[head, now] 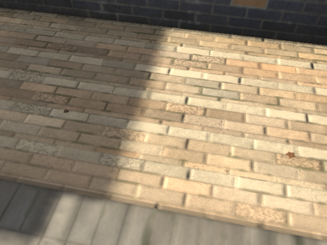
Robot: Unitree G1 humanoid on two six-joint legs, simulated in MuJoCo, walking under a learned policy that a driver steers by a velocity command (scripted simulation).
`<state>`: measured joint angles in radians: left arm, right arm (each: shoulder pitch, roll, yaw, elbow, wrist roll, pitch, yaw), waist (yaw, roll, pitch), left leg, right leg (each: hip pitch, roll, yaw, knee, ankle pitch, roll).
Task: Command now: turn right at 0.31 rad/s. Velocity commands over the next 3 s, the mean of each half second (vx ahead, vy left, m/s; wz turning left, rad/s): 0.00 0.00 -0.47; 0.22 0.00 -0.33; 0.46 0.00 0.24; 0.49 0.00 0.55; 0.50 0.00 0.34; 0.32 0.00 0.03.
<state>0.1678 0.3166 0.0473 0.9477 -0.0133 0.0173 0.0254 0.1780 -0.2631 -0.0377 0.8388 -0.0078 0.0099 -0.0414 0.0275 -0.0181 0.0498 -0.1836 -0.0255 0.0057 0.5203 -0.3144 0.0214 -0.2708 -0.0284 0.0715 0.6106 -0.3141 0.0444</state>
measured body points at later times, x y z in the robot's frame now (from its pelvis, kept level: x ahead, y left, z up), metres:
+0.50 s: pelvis +0.00 -0.07 +0.02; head +0.03 -0.12 +0.46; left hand +0.18 +0.18 -0.08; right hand +0.07 -0.40 -0.11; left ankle +0.06 +0.11 -0.65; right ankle -0.01 -0.13 -0.73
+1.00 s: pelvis +0.13 -0.07 +0.01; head +0.15 -0.06 +0.46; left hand +0.36 +0.12 -0.10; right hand +0.04 -0.33 -0.10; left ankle +0.12 +0.06 -0.73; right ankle +0.09 -0.20 -0.67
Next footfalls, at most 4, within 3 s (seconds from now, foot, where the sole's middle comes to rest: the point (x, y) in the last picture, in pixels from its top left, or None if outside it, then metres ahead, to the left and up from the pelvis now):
0.20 right None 0.03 -0.14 -0.77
0.82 left None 0.16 0.04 -0.77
1.24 right None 0.33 -0.33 -0.77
1.76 left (211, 203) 0.68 -0.16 -0.77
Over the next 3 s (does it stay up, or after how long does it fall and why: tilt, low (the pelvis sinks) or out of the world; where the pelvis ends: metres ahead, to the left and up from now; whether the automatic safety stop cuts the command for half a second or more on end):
stays up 1.11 -0.17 0.01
